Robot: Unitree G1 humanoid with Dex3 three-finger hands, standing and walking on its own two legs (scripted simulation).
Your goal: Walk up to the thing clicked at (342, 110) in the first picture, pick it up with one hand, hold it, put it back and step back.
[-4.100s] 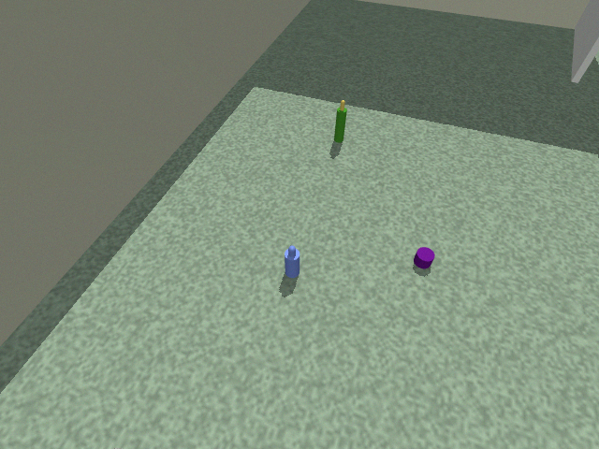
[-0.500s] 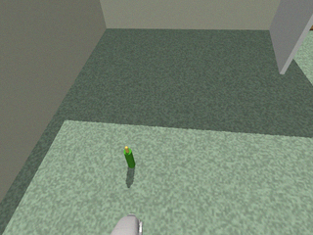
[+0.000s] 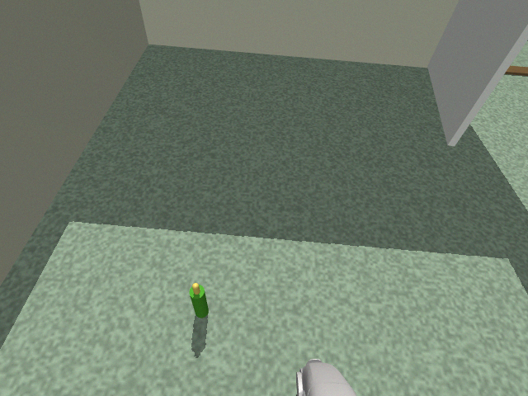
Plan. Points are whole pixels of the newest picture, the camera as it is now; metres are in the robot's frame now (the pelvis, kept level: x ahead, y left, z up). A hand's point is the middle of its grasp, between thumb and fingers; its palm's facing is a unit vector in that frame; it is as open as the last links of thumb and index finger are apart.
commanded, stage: walk up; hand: left
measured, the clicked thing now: (198, 299) +0.51 +0.19 -0.65
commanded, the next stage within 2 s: stand in 2.00 s
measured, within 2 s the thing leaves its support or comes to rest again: neither
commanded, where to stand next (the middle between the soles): +0.17 -0.01 m, yaw +1 degrees
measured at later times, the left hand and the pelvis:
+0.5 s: hand (116, 377) +0.17 +0.24 -0.15, palm faces -0.02 -0.92 -0.38, open 7.4 cm; pelvis +0.08 -0.02 -0.02, yaw +0 degrees
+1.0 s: hand out of the picture +0.15 +0.25 -0.15, palm faces +0.03 -0.94 -0.35, open 7.4 cm; pelvis +0.11 -0.01 +0.00, yaw +1 degrees
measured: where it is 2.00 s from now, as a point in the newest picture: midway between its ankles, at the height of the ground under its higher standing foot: outside the picture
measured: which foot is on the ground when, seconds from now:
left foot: down 0.00-0.18, up 0.20-0.50, down 0.52-1.00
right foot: up 0.00-0.12, down 0.14-1.00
